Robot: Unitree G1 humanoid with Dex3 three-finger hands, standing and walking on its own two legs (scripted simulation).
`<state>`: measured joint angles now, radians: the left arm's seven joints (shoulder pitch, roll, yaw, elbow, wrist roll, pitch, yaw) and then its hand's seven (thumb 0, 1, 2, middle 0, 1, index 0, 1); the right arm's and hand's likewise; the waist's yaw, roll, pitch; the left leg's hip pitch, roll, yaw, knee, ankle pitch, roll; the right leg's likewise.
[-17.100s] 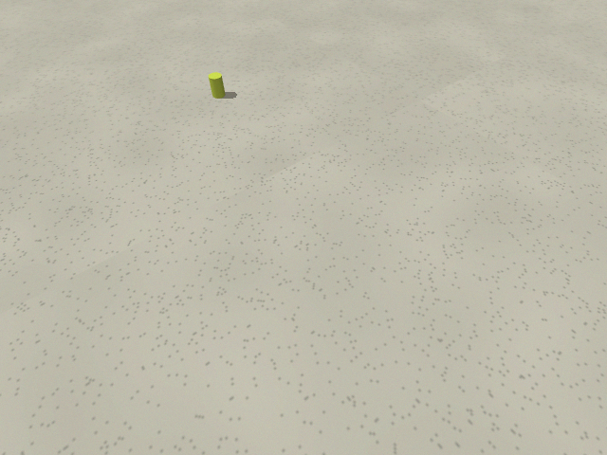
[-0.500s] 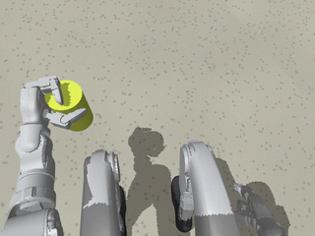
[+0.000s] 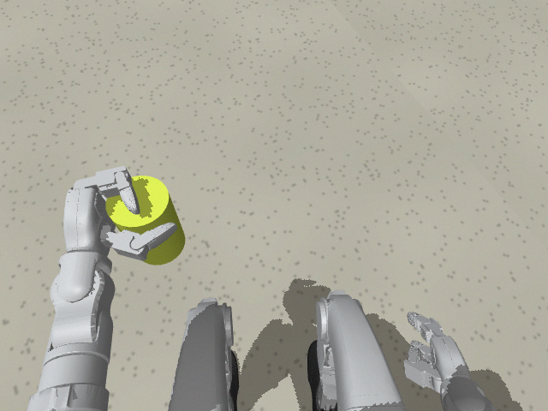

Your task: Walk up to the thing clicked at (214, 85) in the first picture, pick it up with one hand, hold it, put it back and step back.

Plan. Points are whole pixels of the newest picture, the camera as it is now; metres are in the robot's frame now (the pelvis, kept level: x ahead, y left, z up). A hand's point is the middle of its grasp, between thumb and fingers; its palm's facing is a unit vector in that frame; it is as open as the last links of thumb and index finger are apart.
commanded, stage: lift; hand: left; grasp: from the side
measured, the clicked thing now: (150, 223) +0.38 +0.18 -0.04
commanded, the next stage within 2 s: hold in 1.08 s
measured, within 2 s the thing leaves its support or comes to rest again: neither
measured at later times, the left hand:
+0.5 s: hand (89, 170) +0.37 +0.19 +0.14, palm faces +0.04 -1.00 -0.04, open 6.5 cm
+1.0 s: hand (73, 130) +0.38 +0.18 +0.19, palm faces +0.03 -1.00 -0.03, open 6.5 cm
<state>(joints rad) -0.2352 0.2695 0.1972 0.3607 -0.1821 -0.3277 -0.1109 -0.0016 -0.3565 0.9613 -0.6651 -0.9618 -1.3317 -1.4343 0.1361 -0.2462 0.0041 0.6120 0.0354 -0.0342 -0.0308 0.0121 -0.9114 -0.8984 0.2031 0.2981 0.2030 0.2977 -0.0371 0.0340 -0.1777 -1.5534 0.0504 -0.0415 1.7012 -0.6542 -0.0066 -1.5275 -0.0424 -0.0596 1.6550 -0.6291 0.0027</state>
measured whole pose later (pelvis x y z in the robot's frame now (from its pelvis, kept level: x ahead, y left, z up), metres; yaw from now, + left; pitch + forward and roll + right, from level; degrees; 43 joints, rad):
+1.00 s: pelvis +0.04 +0.00 +0.16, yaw +1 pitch +10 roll -1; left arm -0.18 0.24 0.15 0.51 -0.18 -0.36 -0.17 0.00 -0.37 0.97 -0.67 -0.96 -1.36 -1.49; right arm 0.24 -0.22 0.02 0.67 0.01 -0.04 -0.07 0.01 -0.90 -0.90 0.20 0.30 0.20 0.30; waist -0.03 0.01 -0.06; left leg -0.70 0.05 -0.01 0.98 -0.46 -0.02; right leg -0.68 -0.02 -0.06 0.94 -0.43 0.00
